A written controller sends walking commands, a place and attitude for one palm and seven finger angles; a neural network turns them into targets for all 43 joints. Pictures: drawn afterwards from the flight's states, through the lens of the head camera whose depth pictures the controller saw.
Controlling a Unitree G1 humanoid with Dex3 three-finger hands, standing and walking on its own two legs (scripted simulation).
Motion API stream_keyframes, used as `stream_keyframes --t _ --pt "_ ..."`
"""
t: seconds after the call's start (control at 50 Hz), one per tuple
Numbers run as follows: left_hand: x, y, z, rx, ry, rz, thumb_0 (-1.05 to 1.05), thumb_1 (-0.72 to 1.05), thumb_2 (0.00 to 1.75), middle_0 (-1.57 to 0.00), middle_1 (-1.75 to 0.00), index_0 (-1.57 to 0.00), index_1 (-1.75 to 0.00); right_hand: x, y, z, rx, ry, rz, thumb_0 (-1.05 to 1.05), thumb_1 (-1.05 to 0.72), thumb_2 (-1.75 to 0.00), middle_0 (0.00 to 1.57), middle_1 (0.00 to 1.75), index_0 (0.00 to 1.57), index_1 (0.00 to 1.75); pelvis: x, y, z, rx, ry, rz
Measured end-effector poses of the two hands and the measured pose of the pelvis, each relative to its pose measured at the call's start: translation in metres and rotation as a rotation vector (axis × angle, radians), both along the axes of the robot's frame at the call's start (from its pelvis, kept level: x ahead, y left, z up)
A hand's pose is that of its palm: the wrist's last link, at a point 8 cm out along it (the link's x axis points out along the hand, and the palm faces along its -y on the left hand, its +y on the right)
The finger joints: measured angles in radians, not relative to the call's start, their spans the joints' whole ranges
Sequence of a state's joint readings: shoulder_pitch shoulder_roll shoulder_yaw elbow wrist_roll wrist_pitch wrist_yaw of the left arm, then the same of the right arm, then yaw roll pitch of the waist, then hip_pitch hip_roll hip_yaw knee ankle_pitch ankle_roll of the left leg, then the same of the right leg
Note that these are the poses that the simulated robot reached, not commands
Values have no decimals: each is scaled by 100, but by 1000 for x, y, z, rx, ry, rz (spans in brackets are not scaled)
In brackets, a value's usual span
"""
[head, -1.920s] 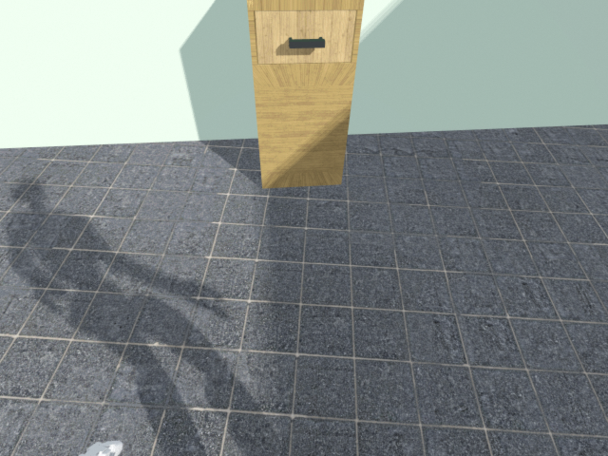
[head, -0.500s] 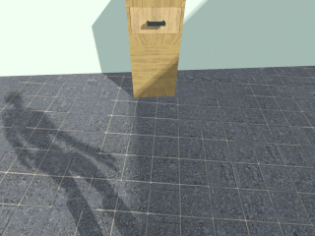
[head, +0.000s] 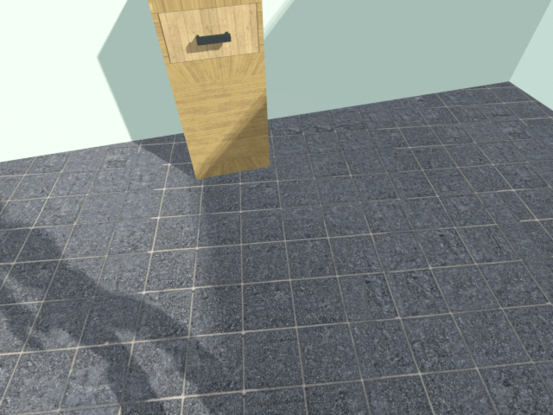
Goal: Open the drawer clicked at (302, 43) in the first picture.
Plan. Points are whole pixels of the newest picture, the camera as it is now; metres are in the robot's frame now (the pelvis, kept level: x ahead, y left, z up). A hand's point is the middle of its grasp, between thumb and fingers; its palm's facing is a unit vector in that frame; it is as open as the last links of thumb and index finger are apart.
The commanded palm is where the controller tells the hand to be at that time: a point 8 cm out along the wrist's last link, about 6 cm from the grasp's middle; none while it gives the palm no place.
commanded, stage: walk to a spot facing it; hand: left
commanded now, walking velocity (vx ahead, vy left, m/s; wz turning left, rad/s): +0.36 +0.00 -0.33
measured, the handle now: (213, 37) +1.38 +0.34 -0.03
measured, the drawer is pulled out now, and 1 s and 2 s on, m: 0.00 0.00 0.00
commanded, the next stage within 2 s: turn to face it in 1.40 s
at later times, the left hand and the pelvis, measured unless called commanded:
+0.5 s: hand out of the picture +0.12 +0.20 -0.18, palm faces +0.00 -0.99 -0.14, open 7.4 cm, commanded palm none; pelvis +0.21 +0.04 -0.01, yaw -7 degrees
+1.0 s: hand (222, 229) +0.54 +0.17 -0.15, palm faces -0.34 -0.93 -0.14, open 7.4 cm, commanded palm none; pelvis +0.40 +0.04 +0.02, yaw -20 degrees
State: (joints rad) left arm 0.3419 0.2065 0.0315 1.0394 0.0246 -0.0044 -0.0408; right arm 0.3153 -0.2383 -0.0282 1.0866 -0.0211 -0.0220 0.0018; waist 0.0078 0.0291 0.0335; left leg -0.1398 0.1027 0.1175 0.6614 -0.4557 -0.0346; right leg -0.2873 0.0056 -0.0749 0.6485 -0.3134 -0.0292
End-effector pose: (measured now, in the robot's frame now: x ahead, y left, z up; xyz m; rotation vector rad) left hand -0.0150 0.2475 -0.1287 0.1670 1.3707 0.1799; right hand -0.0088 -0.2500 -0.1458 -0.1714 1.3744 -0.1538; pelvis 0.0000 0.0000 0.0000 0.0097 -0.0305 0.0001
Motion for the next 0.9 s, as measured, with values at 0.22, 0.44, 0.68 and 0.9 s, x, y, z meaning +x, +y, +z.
stream_keyframes --t 0.22,0.44,0.68,0.9 --pt "28 -45 14 -61 83 1 1 91 90 -20 -30 -20 -30 102 -8 28 7 -111 -52 1 -91 -89 20 30 19 30 68 -11 22 -5 20 -63" --pt "102 -21 -3 -84 174 17 1 91 90 -20 -30 -20 -30 264 39 29 28 -258 -14 0 -91 -89 19 30 19 30 170 21 8 -43 32 -105" --pt "324 46 -9 -63 3 -160 1 92 90 -19 -30 -20 -30 294 72 43 -74 -243 -218 -3 -95 -89 20 30 20 30 279 62 16 -27 0 -222" --pt "502 16 8 -88 -155 -310 1 92 90 -19 -30 -19 -30 242 113 37 -15 39 -405 -1 -92 -89 19 30 19 30 361 58 22 -16 4 -305"
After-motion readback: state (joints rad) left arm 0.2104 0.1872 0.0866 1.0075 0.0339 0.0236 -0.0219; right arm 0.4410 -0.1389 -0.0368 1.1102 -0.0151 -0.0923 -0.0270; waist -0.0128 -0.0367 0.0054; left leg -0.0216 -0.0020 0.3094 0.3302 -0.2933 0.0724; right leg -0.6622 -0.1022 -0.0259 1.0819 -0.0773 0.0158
